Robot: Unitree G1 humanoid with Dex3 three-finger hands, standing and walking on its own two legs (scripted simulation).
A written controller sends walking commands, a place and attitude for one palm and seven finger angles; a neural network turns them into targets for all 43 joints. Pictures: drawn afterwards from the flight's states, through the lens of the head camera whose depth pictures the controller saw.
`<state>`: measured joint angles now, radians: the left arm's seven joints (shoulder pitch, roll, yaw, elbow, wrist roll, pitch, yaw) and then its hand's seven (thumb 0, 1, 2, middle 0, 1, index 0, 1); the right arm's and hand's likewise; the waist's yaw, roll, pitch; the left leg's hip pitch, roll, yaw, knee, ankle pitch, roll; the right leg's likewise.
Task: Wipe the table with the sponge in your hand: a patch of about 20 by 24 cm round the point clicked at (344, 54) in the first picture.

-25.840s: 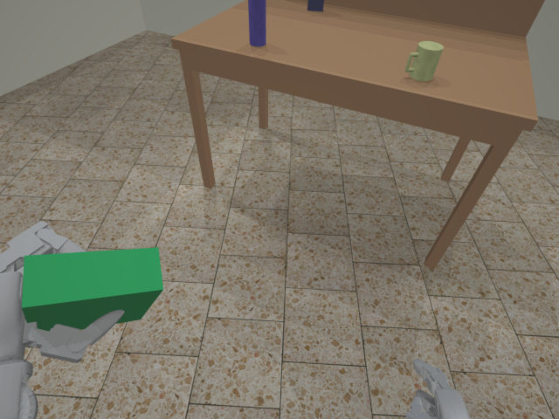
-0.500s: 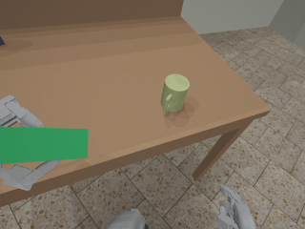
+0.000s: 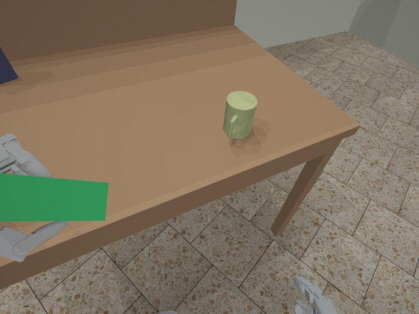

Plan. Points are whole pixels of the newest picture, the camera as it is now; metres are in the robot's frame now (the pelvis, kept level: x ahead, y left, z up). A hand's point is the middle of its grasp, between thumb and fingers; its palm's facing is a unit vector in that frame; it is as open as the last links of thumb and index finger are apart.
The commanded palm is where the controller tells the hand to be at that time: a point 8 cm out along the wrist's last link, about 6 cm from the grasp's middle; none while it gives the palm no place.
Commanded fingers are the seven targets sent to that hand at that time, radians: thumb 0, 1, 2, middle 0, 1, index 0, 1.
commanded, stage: come to a stop and stand still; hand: left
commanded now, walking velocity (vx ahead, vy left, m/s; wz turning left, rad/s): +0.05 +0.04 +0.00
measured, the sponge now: (58, 202) +0.22 +0.23 +0.17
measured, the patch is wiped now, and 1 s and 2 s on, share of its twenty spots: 0.00 0.00 0.00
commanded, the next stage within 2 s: look again from close up in 0.38 s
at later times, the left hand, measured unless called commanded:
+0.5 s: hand (60, 185) +0.22 +0.22 +0.21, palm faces +0.38 -0.70 -0.61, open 9.1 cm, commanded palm +0.15 +0.25 +0.19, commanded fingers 0.00 0.10 1.30 -1.20 -1.60 -1.20 -1.60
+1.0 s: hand (22, 270) +0.13 +0.22 +0.19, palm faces +0.45 -0.85 -0.28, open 9.1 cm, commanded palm +0.07 +0.24 +0.19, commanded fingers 0.00 0.10 1.30 -1.20 -1.60 -1.20 -1.60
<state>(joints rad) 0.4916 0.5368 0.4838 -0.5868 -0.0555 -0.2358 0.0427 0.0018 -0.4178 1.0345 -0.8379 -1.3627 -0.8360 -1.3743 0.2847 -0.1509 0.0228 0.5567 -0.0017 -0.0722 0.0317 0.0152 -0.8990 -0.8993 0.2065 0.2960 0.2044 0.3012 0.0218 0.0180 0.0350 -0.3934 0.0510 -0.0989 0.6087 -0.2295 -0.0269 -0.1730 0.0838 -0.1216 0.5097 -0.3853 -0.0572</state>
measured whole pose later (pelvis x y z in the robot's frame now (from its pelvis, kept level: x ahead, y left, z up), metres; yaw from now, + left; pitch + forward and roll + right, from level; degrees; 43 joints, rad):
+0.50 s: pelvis -0.01 -0.03 -0.01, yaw +0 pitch -3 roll +1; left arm 0.41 0.53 0.52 -0.54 -0.03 -0.22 0.08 0.00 -0.42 1.04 -0.84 -1.36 -0.84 -1.38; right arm 0.19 -0.19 -0.04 0.54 0.00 -0.12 0.01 0.01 -0.91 -0.90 0.20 0.29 0.20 0.30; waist -0.02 0.00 0.14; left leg -0.30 0.02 0.01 0.66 -0.30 -0.02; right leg -0.31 0.02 -0.03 0.64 -0.25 -0.04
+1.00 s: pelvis -0.08 -0.04 +0.01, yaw +2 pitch -5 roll -1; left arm 0.32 0.39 0.35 -0.47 -0.02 -0.19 0.11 0.00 -0.42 1.03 -0.85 -1.36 -0.84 -1.37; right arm 0.21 -0.20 0.01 0.57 -0.01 -0.15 -0.03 0.02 -0.91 -0.90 0.20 0.29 0.20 0.30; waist 0.03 -0.08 0.04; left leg -0.25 -0.01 -0.04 0.53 -0.22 0.05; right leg -0.36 0.08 -0.04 0.75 -0.36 -0.02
